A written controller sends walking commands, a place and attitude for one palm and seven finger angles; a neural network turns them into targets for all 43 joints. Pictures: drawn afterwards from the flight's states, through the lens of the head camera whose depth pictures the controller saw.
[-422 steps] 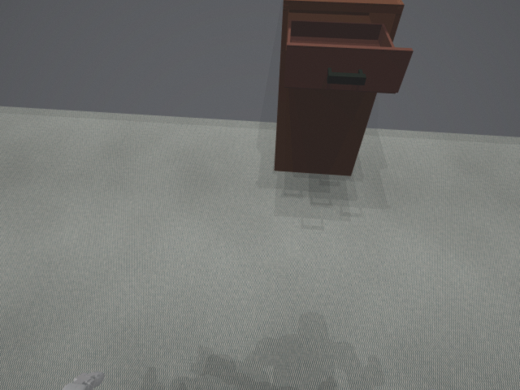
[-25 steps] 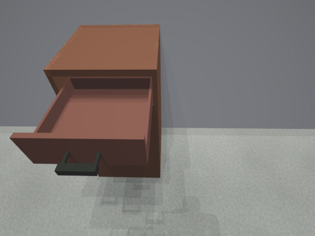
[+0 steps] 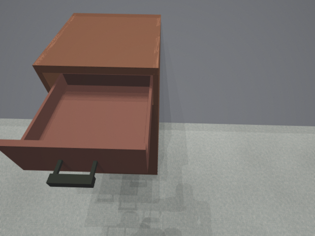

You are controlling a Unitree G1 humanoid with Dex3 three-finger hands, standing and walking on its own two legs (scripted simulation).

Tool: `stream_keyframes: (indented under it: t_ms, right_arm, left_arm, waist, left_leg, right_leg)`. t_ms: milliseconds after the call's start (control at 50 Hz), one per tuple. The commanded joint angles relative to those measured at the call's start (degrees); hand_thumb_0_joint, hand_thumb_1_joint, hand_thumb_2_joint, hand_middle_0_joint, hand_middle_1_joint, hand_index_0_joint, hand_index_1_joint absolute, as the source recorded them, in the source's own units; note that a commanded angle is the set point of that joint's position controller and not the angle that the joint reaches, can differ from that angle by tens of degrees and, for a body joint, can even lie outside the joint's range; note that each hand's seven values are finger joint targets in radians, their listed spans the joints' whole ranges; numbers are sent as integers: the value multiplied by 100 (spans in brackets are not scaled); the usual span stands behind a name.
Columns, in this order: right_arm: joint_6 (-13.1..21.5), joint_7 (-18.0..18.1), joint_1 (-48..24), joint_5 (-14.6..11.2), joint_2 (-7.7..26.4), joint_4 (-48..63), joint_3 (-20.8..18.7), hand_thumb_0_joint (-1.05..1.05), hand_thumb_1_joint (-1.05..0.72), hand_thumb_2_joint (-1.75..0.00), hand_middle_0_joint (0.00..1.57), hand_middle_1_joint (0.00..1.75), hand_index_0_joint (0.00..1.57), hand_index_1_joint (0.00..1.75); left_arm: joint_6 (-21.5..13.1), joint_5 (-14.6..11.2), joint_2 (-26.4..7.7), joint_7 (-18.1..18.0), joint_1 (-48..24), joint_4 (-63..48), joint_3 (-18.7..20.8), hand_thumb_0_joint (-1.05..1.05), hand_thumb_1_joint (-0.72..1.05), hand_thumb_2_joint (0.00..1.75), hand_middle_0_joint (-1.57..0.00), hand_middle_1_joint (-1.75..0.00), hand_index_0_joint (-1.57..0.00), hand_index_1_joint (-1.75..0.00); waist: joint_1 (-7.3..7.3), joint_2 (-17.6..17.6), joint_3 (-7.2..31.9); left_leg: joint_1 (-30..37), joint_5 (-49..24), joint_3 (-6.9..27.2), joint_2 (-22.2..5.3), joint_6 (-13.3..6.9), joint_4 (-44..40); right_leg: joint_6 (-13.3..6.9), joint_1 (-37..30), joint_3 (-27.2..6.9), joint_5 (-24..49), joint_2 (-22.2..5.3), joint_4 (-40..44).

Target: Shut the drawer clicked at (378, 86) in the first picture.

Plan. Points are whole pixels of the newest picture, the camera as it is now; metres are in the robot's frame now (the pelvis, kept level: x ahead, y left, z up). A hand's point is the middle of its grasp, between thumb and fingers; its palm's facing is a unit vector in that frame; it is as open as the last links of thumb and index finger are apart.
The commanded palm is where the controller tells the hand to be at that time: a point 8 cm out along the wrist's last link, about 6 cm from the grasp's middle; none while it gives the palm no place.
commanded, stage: come to a stop and stand still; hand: left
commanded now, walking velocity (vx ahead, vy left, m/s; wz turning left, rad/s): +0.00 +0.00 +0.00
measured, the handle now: (74, 172) +0.27 +0.24 -0.01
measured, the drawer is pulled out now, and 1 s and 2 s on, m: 0.30 0.30 0.30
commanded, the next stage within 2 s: look again from close up in 0.40 s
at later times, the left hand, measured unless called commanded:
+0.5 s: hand out of the picture -0.01 +0.18 -0.17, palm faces +0.07 -0.98 -0.20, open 7.4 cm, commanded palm none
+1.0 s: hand out of the picture +0.00 +0.23 -0.18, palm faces -0.02 -0.98 -0.22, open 7.4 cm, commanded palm none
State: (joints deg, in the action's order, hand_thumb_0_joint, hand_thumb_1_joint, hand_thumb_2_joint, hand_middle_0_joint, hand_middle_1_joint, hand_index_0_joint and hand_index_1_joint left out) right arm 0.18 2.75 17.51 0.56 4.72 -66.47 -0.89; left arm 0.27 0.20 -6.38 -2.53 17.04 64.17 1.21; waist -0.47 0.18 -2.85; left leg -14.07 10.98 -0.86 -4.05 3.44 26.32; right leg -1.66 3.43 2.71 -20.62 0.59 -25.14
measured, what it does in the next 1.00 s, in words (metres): stands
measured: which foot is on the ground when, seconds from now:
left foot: down 0.00-1.00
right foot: down 0.00-1.00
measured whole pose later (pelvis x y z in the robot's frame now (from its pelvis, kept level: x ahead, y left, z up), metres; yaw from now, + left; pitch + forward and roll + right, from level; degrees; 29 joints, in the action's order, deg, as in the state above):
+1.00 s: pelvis -0.02 +0.04 -0.01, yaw -1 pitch +0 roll +0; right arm -0.4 0.7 16.4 0.9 9.5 -59.2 0.2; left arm 0.7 1.0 -11.4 -2.1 17.6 57.0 -0.7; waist 0.0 -0.9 -1.5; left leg -19.1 12.5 -2.8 -1.1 -0.8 31.6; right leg 1.1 8.8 1.0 -21.6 -2.0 -30.4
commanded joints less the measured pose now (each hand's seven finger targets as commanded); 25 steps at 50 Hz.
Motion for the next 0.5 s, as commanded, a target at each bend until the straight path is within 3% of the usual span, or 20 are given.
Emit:
stream_keyframes:
  t_ms: [0, 120, 200, 460, 480]
  right_arm:
    - [61, 24, 387, -10, 661, 123, -94, 0, -90, -90, 20, 30, 20, 30]
    - [54, 6, 216, -7, 753, 185, -76, 0, -90, -90, 20, 30, 20, 30]
    - [67, 8, 117, -5, 831, 239, -67, 0, -90, -90, 20, 30, 20, 30]
    - [49, -9, -39, -12, 946, 282, -46, 0, -90, -90, 20, 30, 20, 30]
    - [162, -111, -703, -26, 1068, 782, -43, 0, -90, -90, 20, 30, 20, 30]
  left_arm:
    - [-67, 32, -489, -25, 619, -78, 110, 0, 90, 90, -20, -30, -20, -30]
    - [-85, 38, -574, -24, 599, -80, 90, 0, 90, 90, -20, -30, -20, -30]
    - [-93, 39, -651, -18, 612, -76, 100, 0, 90, 90, -20, -30, -20, -30]
    - [-94, 39, -729, -2, 616, -75, 63, 0, 90, 90, -20, -30, -20, -30]
    - [-371, 173, -830, -221, 991, -52, 9, 0, 90, 90, -20, -30, -20, -30]
  waist:
    - [39, -14, -122]
    - [32, -101, -147]
    - [41, 36, 6]
    - [68, -94, -171]
    - [288, -361, -417]
  left_leg:
    - [668, -1616, 187, -258, -370, -102]
    - [720, -1647, 200, -220, -373, -180]
    - [823, -1835, 180, -211, -369, -154]
    - [818, -1575, 224, -177, -366, -268]
    - [176, -1487, -197, -92, -279, 1298]
  right_leg:
    - [-22, 747, -361, 1901, -580, 489]
    - [16, 669, -348, 1992, -625, 563]
    - [27, 536, -333, 2193, -656, 559]
    - [50, 552, -322, 2040, -668, 721]
    - [445, 1018, -986, 5141, -995, 802]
